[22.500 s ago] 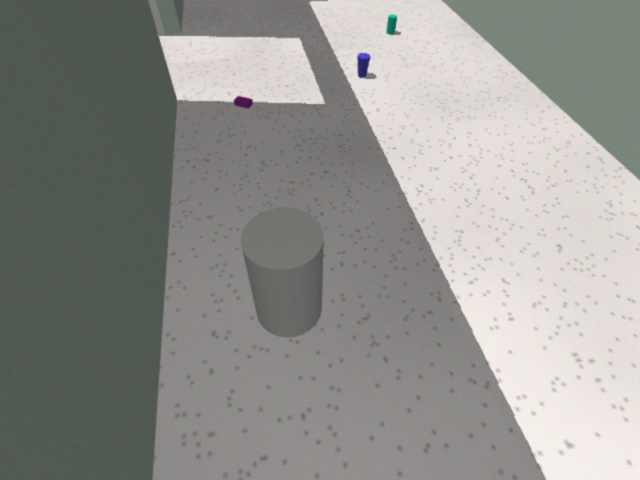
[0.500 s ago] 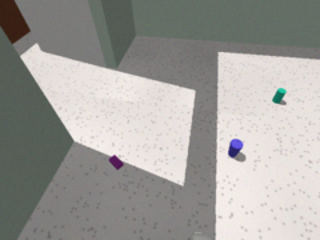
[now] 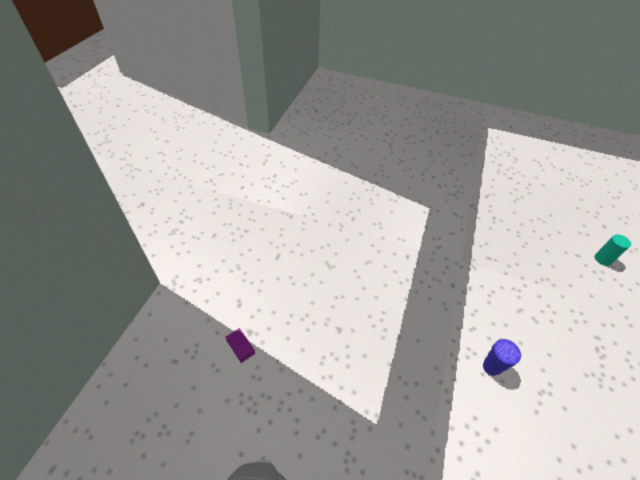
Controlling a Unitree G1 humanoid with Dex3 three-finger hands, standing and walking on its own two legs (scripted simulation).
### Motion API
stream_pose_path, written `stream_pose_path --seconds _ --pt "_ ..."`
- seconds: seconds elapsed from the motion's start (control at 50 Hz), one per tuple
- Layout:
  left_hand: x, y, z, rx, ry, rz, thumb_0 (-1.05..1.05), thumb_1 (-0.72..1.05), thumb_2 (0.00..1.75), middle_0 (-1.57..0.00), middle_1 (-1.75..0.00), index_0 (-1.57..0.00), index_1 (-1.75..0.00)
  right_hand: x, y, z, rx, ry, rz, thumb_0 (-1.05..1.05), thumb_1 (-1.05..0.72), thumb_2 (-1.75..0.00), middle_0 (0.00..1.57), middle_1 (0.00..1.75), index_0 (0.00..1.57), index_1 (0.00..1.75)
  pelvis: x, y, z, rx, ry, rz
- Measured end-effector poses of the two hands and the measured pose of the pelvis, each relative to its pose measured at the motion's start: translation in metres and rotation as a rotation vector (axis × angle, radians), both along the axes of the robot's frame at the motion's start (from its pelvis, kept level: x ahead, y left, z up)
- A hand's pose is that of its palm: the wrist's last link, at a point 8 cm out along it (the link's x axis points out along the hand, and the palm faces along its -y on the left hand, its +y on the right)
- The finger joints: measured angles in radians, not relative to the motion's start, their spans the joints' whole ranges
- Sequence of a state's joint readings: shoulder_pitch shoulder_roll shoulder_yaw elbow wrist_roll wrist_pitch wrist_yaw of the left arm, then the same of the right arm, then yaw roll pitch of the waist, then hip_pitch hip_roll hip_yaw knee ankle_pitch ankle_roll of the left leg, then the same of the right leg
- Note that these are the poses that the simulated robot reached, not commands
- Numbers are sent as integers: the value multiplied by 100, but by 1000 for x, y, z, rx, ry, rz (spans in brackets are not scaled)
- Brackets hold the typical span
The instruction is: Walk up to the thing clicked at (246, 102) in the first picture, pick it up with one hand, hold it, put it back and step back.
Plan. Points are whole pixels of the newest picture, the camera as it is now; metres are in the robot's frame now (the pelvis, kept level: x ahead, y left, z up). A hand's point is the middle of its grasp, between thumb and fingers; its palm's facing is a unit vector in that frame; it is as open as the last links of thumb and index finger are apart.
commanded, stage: walk up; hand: left
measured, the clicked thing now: (240, 345) +0.59 +0.28 -0.74
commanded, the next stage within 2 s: none
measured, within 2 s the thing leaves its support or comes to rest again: neither
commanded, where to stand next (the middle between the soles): +0.20 +0.01 m, yaw -3 degrees
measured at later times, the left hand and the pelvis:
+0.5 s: hand (142, 436) +0.19 +0.27 -0.14, palm faces -0.08 -0.90 -0.42, open 7.4 cm; pelvis +0.10 +0.00 -0.01, yaw -2 degrees
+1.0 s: hand (131, 427) +0.20 +0.30 -0.16, palm faces -0.06 -0.95 -0.31, open 7.4 cm; pelvis +0.13 +0.03 +0.01, yaw -2 degrees
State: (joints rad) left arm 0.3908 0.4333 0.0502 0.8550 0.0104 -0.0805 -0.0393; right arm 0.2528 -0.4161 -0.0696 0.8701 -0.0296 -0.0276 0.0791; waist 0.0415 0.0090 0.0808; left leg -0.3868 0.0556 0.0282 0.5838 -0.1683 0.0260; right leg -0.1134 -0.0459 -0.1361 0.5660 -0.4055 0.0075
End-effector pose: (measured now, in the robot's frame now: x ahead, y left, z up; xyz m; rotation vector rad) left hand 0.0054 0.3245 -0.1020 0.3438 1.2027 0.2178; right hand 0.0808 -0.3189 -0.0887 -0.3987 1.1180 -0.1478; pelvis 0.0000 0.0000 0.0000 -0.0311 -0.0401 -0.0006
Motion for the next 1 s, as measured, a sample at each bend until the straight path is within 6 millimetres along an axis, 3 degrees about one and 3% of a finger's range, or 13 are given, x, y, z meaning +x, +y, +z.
stream_pose_path --seconds 0.1,0.24,0.34,0.44,0.52,0.62,0.72,0.82,0.9,1.0 --pt "41 9 -13 -27 30 -16 0 91 90 -21 -30 -20 -30 40 22 12 -8 -102 -9 1 -91 -89 21 30 20 30 29 18 0 7 -15 -8" --pt "107 13 -1 -43 -38 -57 0 91 90 -21 -30 -20 -30 50 31 22 -9 -74 -42 0 -90 -89 21 30 20 30 64 22 12 21 -23 -10" --pt "139 10 6 -6 -28 -80 0 91 90 -21 -30 -20 -30 52 23 9 -6 -29 -80 1 -90 -89 21 30 20 30 84 19 10 40 -24 -31" --pt "166 -3 4 47 -41 -85 0 91 90 -21 -30 -20 -30 59 11 -23 31 20 -112 1 -90 -89 21 30 20 30 98 4 -4 55 -21 -37" --pt "178 -19 8 44 -61 -100 0 91 90 -21 -30 -20 -30 70 12 -39 65 45 -113 1 -91 -89 21 30 20 30 100 -2 -6 42 -26 -37" --pt "182 -25 18 30 -90 -93 0 90 90 -21 -30 -20 -30 76 15 -36 79 71 -85 1 -91 -89 21 30 20 30 106 -1 3 53 -18 -27" --pt "182 -12 14 15 -91 -71 0 90 90 -21 -30 -21 -30 76 15 -25 36 83 -80 1 -91 -89 21 30 20 30 113 8 4 38 -16 -21" --pt "185 10 -7 -18 -67 -31 0 90 90 -21 -30 -20 -30 68 20 -14 -36 87 -109 1 -91 -89 21 30 20 30 119 25 -1 41 -29 -21" --pt "189 15 -14 -54 -22 -22 0 91 90 -21 -30 -20 -30 64 29 -1 -56 89 -133 1 -91 -89 21 30 20 30 127 32 5 24 -20 -20" --pt "191 16 -19 -61 37 -28 0 91 90 -21 -30 -20 -30 76 35 4 -50 86 -124 1 -90 -89 21 30 20 30 132 33 9 31 -4 -37"
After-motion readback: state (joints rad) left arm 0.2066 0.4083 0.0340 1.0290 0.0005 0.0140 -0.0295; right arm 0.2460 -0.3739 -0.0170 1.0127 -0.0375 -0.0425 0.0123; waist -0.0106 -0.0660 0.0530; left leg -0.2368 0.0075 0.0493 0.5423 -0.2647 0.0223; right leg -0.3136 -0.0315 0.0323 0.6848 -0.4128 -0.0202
